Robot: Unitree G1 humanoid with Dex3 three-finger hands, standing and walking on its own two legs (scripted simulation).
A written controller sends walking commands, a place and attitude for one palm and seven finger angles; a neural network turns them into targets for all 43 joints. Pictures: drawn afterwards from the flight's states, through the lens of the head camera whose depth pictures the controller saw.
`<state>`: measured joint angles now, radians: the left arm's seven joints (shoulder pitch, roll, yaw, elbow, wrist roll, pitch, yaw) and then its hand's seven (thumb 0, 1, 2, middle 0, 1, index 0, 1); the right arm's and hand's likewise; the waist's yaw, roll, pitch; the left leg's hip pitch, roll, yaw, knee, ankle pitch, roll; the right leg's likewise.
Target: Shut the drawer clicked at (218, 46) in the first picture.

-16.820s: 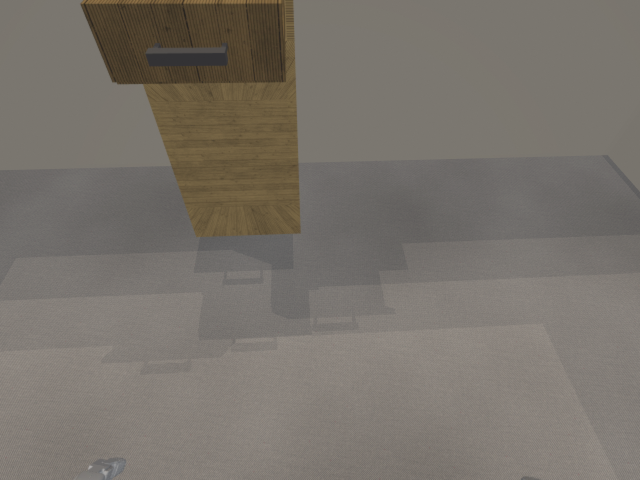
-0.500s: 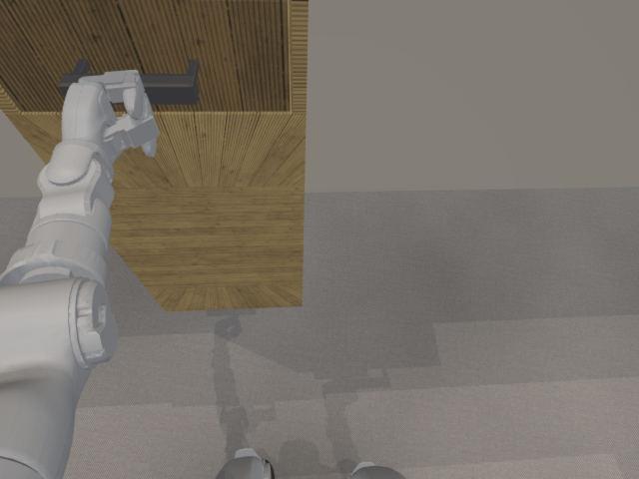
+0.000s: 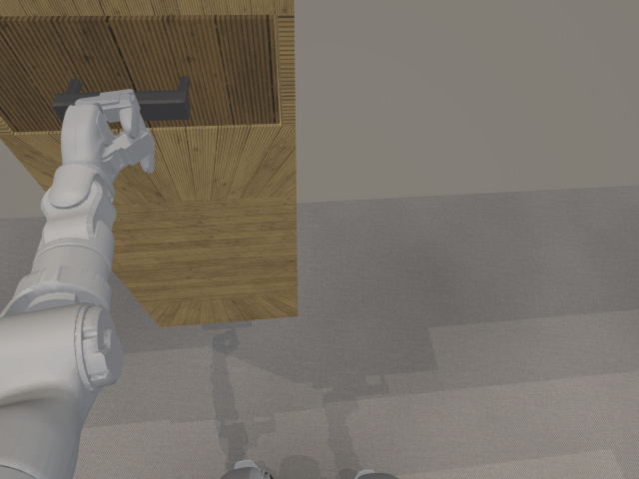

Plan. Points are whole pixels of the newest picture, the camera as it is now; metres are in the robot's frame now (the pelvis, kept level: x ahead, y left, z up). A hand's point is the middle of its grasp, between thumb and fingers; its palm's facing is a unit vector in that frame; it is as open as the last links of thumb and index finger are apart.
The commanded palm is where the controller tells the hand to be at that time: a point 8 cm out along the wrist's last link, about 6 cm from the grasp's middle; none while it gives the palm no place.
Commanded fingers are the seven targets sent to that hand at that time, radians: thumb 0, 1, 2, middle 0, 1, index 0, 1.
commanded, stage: pull the fist back off the drawer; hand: left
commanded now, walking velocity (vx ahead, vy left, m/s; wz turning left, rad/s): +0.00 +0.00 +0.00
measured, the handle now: (127, 95) +0.58 +0.21 +0.14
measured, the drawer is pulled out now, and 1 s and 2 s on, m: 0.00 0.00 0.00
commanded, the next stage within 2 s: draw the hand back to the body in 0.22 s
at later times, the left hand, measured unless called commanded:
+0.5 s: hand (133, 165) +0.45 +0.18 +0.14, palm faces +0.01 -1.00 -0.01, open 3.3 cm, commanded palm +0.40 +0.23 +0.15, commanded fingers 0.00 0.90 0.90 -1.40 -1.60 -1.40 -1.60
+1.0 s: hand (69, 276) +0.30 +0.20 +0.16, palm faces +0.25 -0.94 -0.24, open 3.3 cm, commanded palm +0.26 +0.25 +0.18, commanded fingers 0.00 0.90 0.90 -1.40 -1.60 -1.40 -1.60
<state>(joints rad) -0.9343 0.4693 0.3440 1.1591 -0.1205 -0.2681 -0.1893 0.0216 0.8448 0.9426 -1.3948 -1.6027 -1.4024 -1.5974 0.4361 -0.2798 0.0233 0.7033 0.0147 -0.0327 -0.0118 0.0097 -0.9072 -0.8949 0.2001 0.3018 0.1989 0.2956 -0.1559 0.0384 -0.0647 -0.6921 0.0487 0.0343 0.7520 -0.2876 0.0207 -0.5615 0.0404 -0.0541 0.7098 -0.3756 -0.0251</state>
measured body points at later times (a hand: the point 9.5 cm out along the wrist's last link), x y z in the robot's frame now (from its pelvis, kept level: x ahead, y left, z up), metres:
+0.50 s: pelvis +0.04 +0.00 +0.01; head +0.07 -0.01 +0.46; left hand +0.45 +0.23 +0.14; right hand +0.13 -0.27 -0.10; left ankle +0.04 +0.11 -0.71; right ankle -0.02 -0.11 -0.71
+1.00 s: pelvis +0.02 -0.02 +0.03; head +0.01 -0.05 +0.48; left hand +0.28 +0.25 +0.17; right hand +0.22 -0.24 -0.06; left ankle +0.04 +0.11 -0.71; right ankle -0.02 -0.11 -0.71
